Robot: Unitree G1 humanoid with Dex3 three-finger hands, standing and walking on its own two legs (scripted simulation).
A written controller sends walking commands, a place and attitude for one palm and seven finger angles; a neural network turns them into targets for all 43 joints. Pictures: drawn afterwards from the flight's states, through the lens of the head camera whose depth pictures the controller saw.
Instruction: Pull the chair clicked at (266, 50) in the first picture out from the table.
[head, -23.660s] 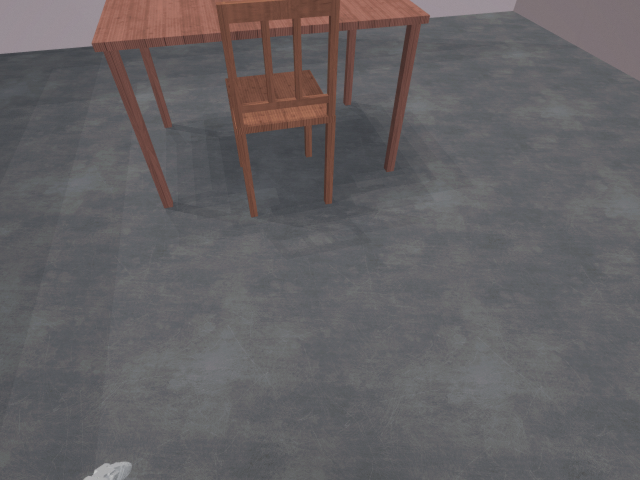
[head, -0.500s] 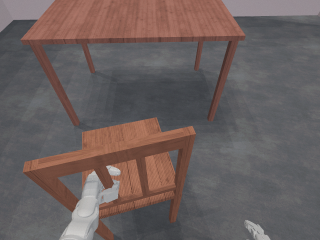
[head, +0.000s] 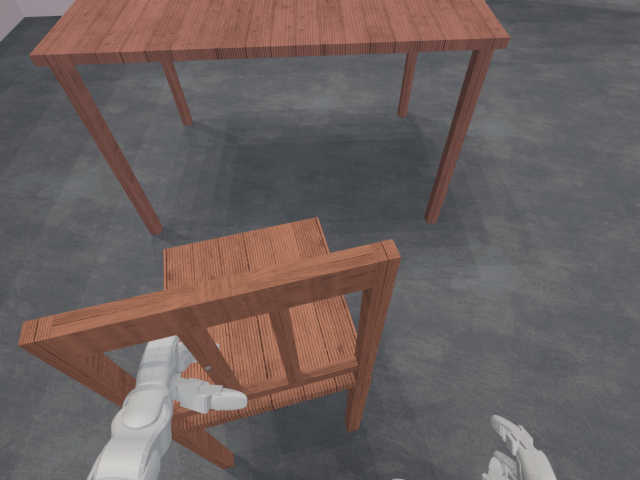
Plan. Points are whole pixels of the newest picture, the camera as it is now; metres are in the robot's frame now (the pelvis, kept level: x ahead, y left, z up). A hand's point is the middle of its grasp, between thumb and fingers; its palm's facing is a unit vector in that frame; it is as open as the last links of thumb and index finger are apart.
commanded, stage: open the thumb and straighten the fingers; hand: left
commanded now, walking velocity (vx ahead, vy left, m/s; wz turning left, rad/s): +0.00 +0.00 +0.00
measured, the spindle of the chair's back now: (215, 364) +0.28 +0.16 -0.06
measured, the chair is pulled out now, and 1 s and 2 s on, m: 0.64 0.64 0.64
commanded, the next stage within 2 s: draw the fingers out of the gap in 0.28 s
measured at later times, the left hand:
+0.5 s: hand (198, 381) +0.25 +0.17 -0.05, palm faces +0.06 -0.98 -0.17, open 17.4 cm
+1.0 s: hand (181, 450) +0.17 +0.18 -0.05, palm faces +0.06 -0.98 -0.17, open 17.5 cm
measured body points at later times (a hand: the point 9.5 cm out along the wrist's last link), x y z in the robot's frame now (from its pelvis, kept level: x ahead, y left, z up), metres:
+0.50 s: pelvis +0.01 +0.00 -0.01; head +0.05 -0.01 +0.44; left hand +0.25 +0.22 -0.03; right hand +0.16 -0.25 -0.10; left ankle -0.02 +0.13 -0.71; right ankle +0.01 -0.13 -0.71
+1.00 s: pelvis +0.00 +0.00 -0.02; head +0.02 +0.00 +0.43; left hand +0.17 +0.23 -0.03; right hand +0.18 -0.23 -0.09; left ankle -0.02 +0.13 -0.71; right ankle +0.01 -0.13 -0.71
